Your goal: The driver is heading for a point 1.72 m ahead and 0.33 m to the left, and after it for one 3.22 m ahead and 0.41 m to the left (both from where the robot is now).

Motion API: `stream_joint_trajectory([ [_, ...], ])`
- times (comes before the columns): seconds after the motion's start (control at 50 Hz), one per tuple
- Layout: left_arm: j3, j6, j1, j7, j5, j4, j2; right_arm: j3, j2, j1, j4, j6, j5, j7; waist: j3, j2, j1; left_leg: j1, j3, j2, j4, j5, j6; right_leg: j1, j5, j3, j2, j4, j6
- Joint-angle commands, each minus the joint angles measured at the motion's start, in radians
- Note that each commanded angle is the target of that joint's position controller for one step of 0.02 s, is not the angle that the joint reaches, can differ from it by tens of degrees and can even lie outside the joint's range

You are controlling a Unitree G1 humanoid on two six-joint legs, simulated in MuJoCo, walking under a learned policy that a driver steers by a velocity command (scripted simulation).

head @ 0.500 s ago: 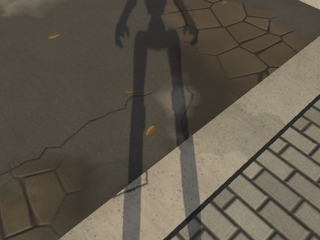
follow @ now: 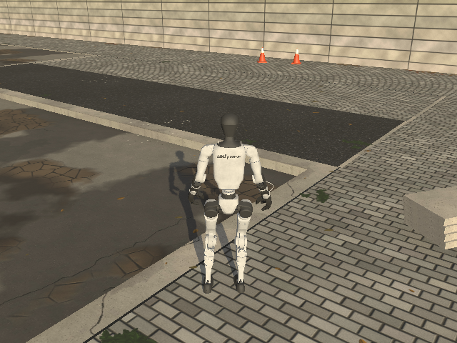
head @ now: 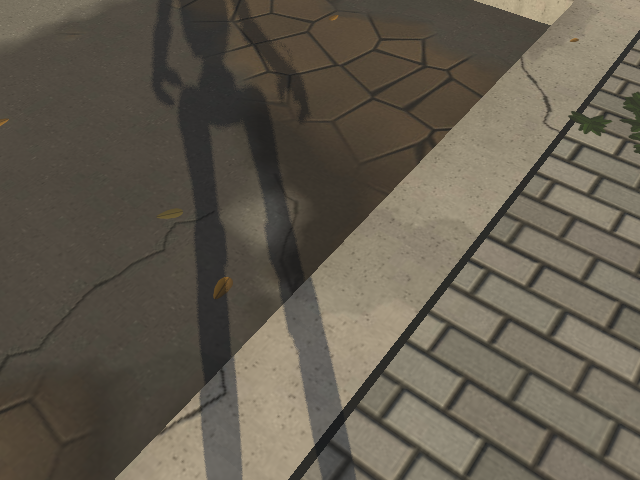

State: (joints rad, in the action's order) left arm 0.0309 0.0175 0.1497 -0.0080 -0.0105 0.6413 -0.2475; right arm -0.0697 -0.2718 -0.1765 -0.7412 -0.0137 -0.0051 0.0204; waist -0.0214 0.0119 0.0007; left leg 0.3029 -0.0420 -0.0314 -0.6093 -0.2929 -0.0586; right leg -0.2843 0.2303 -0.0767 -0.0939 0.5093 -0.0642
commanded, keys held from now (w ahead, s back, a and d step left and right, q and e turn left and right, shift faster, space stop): q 0.44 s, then w+q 0.10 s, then w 0.16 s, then w+e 0.30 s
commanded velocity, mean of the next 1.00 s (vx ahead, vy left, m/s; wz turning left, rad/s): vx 0.17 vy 0.00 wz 0.22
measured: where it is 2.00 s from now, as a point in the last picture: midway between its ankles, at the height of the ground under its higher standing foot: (252, 465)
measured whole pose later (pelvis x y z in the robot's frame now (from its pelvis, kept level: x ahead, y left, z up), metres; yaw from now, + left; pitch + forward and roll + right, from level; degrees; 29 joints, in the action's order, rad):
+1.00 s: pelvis +0.13 +0.13 +0.00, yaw +15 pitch +2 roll +0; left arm 0.05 -0.06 0.12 0.07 0.03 0.74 -0.27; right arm -0.05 -0.27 -0.39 -0.75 0.06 0.00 0.01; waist -0.01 -0.04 0.06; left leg -0.14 0.07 0.05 -0.16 -0.35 0.06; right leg -0.67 -0.05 0.01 0.04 0.63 -0.02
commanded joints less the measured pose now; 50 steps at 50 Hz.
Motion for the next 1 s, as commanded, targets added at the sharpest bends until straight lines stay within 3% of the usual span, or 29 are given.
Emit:
stream_joint_trajectory([
  [0.02, 0.015, -0.026, 0.03, 0.005, -0.011, -0.021, -0.083, -0.006, -0.079, -0.016, 0.053, 0.027, 0.02, -0.01, 0.088, -0.069, 0.001, -0.196, -0.042, -0.04, 0.205, 0.265, 0.038, -0.007, -0.045, -0.184, 0.203, -0.116, -0.059],
  [0.04, 0.023, -0.036, 0.074, 0.008, -0.029, -0.021, -0.101, -0.02, -0.159, 0.006, 0.074, 0.028, 0.019, -0.006, 0.086, 0.039, -0.055, -0.189, -0.115, -0.109, 0.164, 0.414, 0.077, -0.017, 0.034, -0.114, 0.13, -0.062, -0.013],
  [0.06, 0.028, -0.039, 0.066, 0.005, -0.029, -0.025, -0.102, -0.028, -0.174, 0.038, 0.066, 0.027, 0.007, -0.009, 0.074, 0.139, -0.074, -0.078, -0.142, -0.107, 0.176, 0.263, 0.128, 0.036, 0.051, -0.028, 0.07, -0.054, 0.029],
  [0.08, 0.036, -0.036, 0.008, -0.003, -0.025, -0.029, -0.135, -0.025, -0.15, 0.056, 0.085, 0.029, 0.003, -0.013, 0.045, 0.131, -0.039, -0.011, -0.168, -0.099, 0.21, 0.171, 0.142, 0.07, 0.036, -0.005, 0.064, -0.013, 0.048],
  [0.1, 0.042, -0.031, -0.015, -0.011, -0.019, -0.037, -0.132, -0.02, -0.137, 0.058, 0.085, 0.032, 0.005, -0.013, 0.045, 0.136, -0.036, 0.015, -0.188, -0.103, 0.223, 0.15, 0.14, 0.089, 0.015, 0.01, 0.067, 0.008, 0.047],
  [0.16, 0.053, -0.015, 0.003, -0.023, -0.011, -0.046, -0.117, -0.025, -0.154, 0.043, 0.105, 0.037, -0.004, -0.006, 0.041, 0.135, -0.029, 0.027, -0.23, -0.098, 0.195, 0.186, 0.145, 0.078, -0.015, 0.031, 0.071, 0.041, 0.03],
  [0.22, 0.066, -0.016, 0.023, -0.02, -0.005, -0.052, -0.104, -0.03, -0.152, 0.034, 0.134, 0.023, -0.01, 0.004, 0.055, 0.076, -0.022, 0.059, -0.237, -0.065, 0.13, 0.172, 0.143, 0.085, -0.022, 0.033, 0.093, 0.03, 0.012],
  [0.26, 0.079, -0.015, 0.047, -0.018, -0.004, -0.052, -0.123, -0.027, -0.133, 0.034, 0.158, 0.014, -0.014, 0.006, 0.058, -0.025, -0.018, 0.129, -0.173, -0.002, 0.023, 0.117, 0.107, 0.118, -0.032, -0.038, 0.165, -0.043, -0.032],
  [0.3, 0.091, -0.017, 0.067, -0.019, -0.006, -0.048, -0.166, -0.024, -0.11, 0.013, 0.173, 0.004, -0.012, 0.001, 0.071, -0.197, -0.007, 0.219, -0.04, 0.064, -0.196, -0.079, 0.053, 0.163, -0.167, -0.246, 0.386, -0.154, -0.166],
  [0.32, 0.086, -0.025, 0.062, -0.024, -0.009, -0.059, -0.158, -0.033, -0.13, 0.024, 0.179, -0.001, -0.008, -0.004, 0.08, -0.215, -0.023, 0.269, -0.023, 0.037, -0.395, -0.296, 0.036, 0.168, -0.303, -0.322, 0.488, -0.17, -0.242],
  [0.34, 0.082, -0.033, 0.065, -0.028, -0.011, -0.064, -0.156, -0.045, -0.148, 0.036, 0.184, -0.007, -0.012, -0.009, 0.075, -0.141, -0.028, 0.31, -0.042, 0.017, -0.55, -0.348, 0.023, 0.166, -0.399, -0.328, 0.522, -0.171, -0.276],
  [0.36, 0.081, -0.037, 0.032, -0.031, -0.005, -0.066, -0.161, -0.045, -0.134, 0.026, 0.18, -0.016, -0.019, -0.011, 0.067, -0.083, -0.006, 0.321, -0.053, -0.009, -0.571, -0.319, 0.017, 0.16, -0.401, -0.258, 0.495, -0.164, -0.25],
  [0.38, 0.086, -0.037, 0.001, -0.031, 0.003, -0.063, -0.176, -0.036, -0.108, 0.024, 0.177, -0.023, -0.021, -0.013, 0.051, -0.078, 0.003, 0.314, -0.041, -0.03, -0.513, -0.261, 0.013, 0.148, -0.383, -0.176, 0.449, -0.164, -0.209],
  [0.44, 0.094, -0.016, -0.025, -0.032, 0.005, -0.053, -0.197, -0.014, -0.069, 0.04, 0.19, -0.029, -0.021, -0.029, 0.076, -0.138, -0.012, 0.168, 0.051, -0.02, -0.325, -0.17, 0.009, 0.106, -0.412, 0.011, 0.356, -0.139, -0.155],
  [0.5, 0.103, -0.01, 0.024, -0.021, 0.03, -0.034, -0.222, -0.02, -0.093, 0.022, 0.198, -0.033, -0.03, -0.047, 0.113, -0.162, -0.023, 0.04, 0.117, 0.011, -0.118, -0.093, 0.047, 0.086, -0.031, 0.038, 0.371, -0.163, -0.13],
  [0.52, 0.101, -0.012, 0.015, -0.017, 0.041, -0.028, -0.221, -0.025, -0.096, -0.025, 0.182, -0.033, -0.028, -0.05, 0.109, -0.153, 0.006, -0.044, 0.149, 0.033, -0.015, -0.035, 0.071, 0.038, 0.111, 0.055, 0.367, -0.145, -0.107],
  [0.54, 0.093, -0.015, 0.021, -0.013, 0.041, -0.02, -0.193, -0.035, -0.109, -0.104, 0.145, -0.03, -0.027, -0.048, 0.11, -0.125, 0.032, -0.163, 0.169, 0.071, 0.052, -0.032, 0.095, -0.041, 0.228, 0.09, 0.34, -0.083, -0.074],
  [0.56, 0.076, -0.019, 0.032, -0.005, 0.029, -0.013, -0.133, -0.05, -0.137, -0.199, 0.111, -0.022, -0.028, -0.041, 0.1, -0.008, 0.057, -0.31, 0.08, 0.047, 0.123, -0.081, 0.134, -0.184, 0.323, 0.171, 0.285, 0.105, -0.016],
  [0.58, 0.045, -0.028, -0.001, 0.009, -0.011, -0.049, -0.046, -0.065, -0.239, -0.271, 0.124, -0.005, -0.019, -0.026, 0.075, 0.281, 0.061, -0.412, -0.377, -0.233, 0.228, -0.096, 0.238, -0.475, 0.474, 0.236, 0.172, 0.557, 0.079],
  [0.6, 0.061, -0.055, -0.084, 0.01, 0.022, -0.103, -0.112, -0.063, -0.28, -0.242, 0.168, 0.034, 0.008, -0.039, 0.068, 0.249, 0.098, -0.323, -0.718, -0.372, 0.409, -0.311, 0.413, -0.643, 0.422, 0.054, 0.103, 0.661, 0.077],
  [0.62, 0.078, -0.071, -0.127, 0.013, 0.056, -0.099, -0.175, -0.045, -0.213, -0.204, 0.162, 0.058, 0.014, -0.042, -0.018, 0.147, 0.083, -0.29, -0.666, -0.353, 0.456, -0.403, 0.397, -0.674, 0.303, 0.012, 0.149, 0.69, 0.057],
  [0.64, 0.084, -0.079, -0.103, 0.014, 0.052, -0.081, -0.192, -0.03, -0.175, -0.169, 0.154, 0.07, 0.007, -0.038, -0.059, 0.131, 0.051, -0.27, -0.572, -0.317, 0.451, -0.379, 0.352, -0.682, 0.177, 0.012, 0.173, 0.664, 0.044],
  [0.66, 0.083, -0.082, -0.069, 0.01, 0.029, -0.044, -0.178, -0.02, -0.149, -0.138, 0.161, 0.074, 0.004, -0.033, -0.054, 0.102, 0.031, -0.255, -0.479, -0.268, 0.431, -0.285, 0.312, -0.641, 0.087, 0.009, 0.195, 0.638, 0.05],
  [0.68, 0.084, -0.086, -0.042, 0.011, 0.014, -0.027, -0.175, -0.015, -0.145, -0.116, 0.16, 0.074, 0.004, -0.028, -0.054, 0.107, 0.014, -0.233, -0.393, -0.222, 0.441, -0.194, 0.287, -0.595, 0.009, 0.013, 0.202, 0.593, 0.061],
  [0.7, 0.082, -0.089, -0.031, 0.016, 0.013, -0.011, -0.164, -0.011, -0.14, -0.124, 0.157, 0.078, 0.011, -0.022, -0.044, 0.109, 0.009, -0.224, -0.335, -0.192, 0.452, -0.104, 0.273, -0.556, -0.061, 0.027, 0.195, 0.578, 0.07],
  [0.76, 0.068, -0.085, -0.028, 0.024, 0.02, 0.028, -0.129, -0.009, -0.131, -0.179, 0.123, 0.087, 0.013, -0.013, -0.012, 0.067, 0.027, -0.301, -0.184, -0.169, 0.455, 0.17, 0.242, -0.554, -0.19, 0.048, 0.191, 0.493, 0.087],
  [0.82, 0.05, -0.083, -0.072, 0.033, 0.03, 0.029, -0.099, -0.009, -0.134, -0.216, 0.089, 0.086, 0.014, -0.008, -0.023, 0.069, 0.054, -0.321, -0.077, -0.152, 0.464, 0.282, 0.211, -0.534, -0.269, 0.052, 0.183, 0.364, 0.093],
  [0.94, 0.024, -0.095, -0.183, 0.068, 0.044, -0.005, -0.078, -0.017, -0.152, -0.248, 0.033, 0.084, 0.007, -0.007, -0.109, 0.056, 0.1, -0.362, 0.034, -0.189, 0.496, 0.354, 0.202, -0.509, -0.313, 0.071, 0.152, 0.138, 0.057],
  [1.0, 0.014, -0.107, -0.229, 0.093, 0.041, -0.032, -0.068, -0.02, -0.161, -0.263, 0.01, 0.071, 0.001, -0.001, -0.111, 0.056, 0.106, -0.434, 0.081, -0.21, 0.435, 0.547, 0.198, -0.486, -0.242, 0.119, 0.121, 0.066, 0.022],
])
